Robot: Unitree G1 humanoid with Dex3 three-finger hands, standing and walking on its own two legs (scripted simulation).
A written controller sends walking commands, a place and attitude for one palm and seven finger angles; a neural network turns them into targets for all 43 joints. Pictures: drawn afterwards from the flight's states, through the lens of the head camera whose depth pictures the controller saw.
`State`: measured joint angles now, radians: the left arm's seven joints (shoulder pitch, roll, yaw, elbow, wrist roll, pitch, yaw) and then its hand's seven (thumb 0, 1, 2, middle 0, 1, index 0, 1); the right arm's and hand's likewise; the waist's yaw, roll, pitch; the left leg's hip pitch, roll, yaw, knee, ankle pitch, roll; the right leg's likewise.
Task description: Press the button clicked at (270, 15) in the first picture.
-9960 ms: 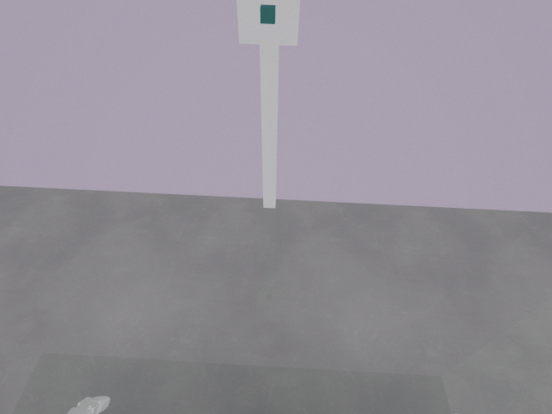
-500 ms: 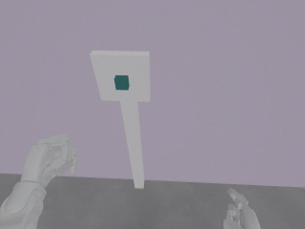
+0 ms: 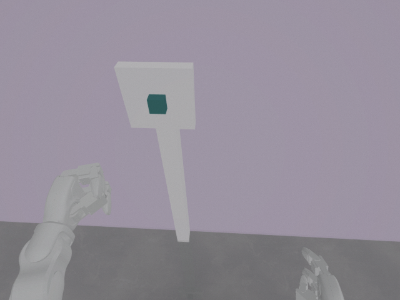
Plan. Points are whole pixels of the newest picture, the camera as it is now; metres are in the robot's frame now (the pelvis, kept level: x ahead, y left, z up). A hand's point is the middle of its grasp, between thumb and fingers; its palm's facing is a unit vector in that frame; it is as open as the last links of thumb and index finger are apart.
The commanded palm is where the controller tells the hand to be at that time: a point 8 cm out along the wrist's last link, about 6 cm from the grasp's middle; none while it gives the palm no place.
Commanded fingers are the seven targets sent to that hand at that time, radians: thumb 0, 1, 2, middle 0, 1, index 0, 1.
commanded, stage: aim a knuckle at the button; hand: left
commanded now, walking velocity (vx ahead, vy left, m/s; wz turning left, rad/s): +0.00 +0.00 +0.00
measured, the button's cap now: (157, 103) +0.53 +0.16 +0.13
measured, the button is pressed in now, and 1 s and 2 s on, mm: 0 0 0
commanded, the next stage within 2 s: press the button with the knuckle in 1.68 s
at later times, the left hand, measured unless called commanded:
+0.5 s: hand (138, 165) +0.34 +0.16 +0.11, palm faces +0.04 -1.00 -0.02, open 3.1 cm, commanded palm +0.32 +0.21 +0.11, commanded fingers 0.00 0.90 0.90 -1.30 -1.50 -1.30 -1.50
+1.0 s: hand (163, 140) +0.43 +0.13 +0.10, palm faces +0.03 -1.00 +0.00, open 3.1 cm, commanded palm +0.41 +0.18 +0.10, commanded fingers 0.00 0.90 0.90 -1.30 -1.50 -1.30 -1.50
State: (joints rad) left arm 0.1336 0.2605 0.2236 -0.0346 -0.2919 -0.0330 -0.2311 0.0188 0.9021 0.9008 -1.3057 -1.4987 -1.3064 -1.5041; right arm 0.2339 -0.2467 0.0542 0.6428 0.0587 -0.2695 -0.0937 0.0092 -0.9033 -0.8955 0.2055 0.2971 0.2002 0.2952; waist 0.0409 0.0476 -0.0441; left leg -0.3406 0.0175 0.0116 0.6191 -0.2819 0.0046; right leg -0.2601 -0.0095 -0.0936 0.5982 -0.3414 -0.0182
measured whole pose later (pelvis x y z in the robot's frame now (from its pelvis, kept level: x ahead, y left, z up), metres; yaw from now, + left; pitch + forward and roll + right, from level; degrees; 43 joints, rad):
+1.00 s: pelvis +0.01 +0.00 -0.01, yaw -2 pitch +7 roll +0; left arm -0.55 0.22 0.17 0.72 -0.15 -0.21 -0.02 0.02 0.90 0.90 -1.30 -1.50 -1.30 -1.50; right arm 0.30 -0.25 0.01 0.69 0.03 -0.07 -0.03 0.01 -0.91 -0.90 0.20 0.30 0.20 0.29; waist -0.05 0.02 -0.05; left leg -0.48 0.03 0.05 0.67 -0.31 0.01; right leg -0.42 0.00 -0.05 0.66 -0.36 -0.02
